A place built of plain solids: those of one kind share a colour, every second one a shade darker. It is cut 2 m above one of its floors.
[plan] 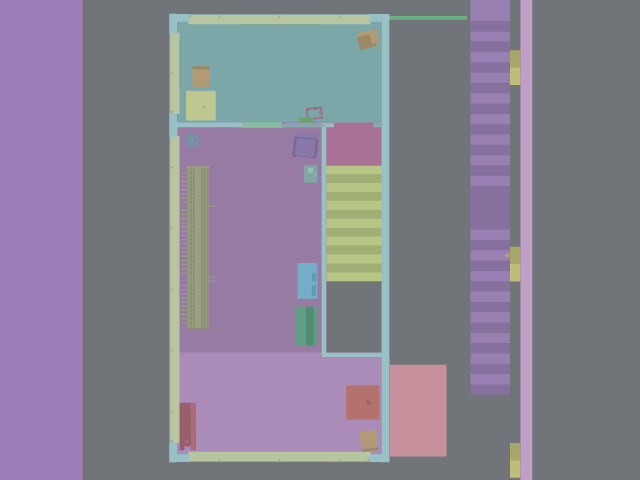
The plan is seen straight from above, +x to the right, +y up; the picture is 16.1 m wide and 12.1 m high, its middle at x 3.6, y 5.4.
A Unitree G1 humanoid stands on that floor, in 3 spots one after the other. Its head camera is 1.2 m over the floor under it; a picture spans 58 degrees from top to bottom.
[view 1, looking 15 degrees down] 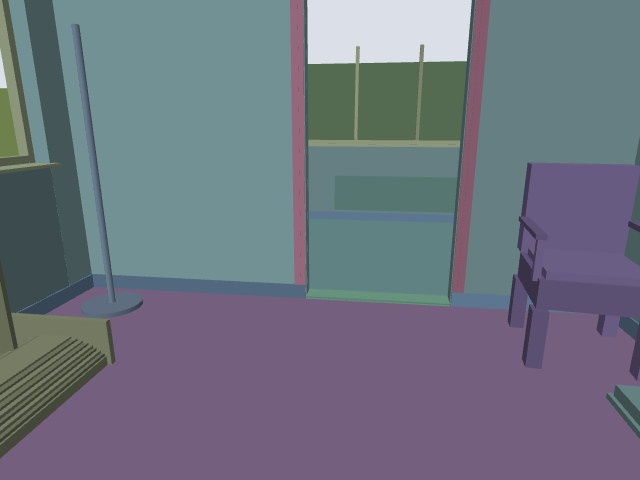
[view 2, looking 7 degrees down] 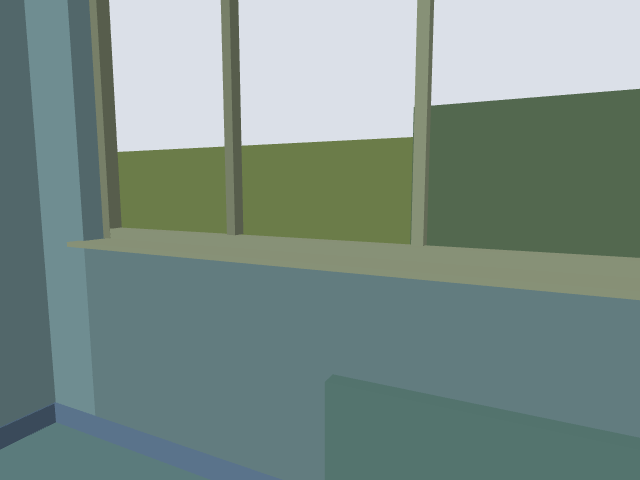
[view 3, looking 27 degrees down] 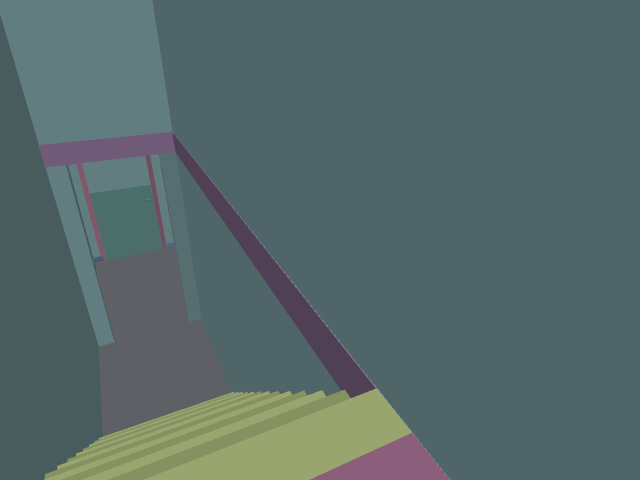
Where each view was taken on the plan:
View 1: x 2.15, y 5.40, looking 98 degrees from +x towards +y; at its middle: raised_floor_mess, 4.64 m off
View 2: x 2.15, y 9.60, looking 116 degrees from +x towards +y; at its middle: window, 1.62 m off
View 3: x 4.46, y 8.02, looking -116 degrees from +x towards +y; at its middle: wall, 1.79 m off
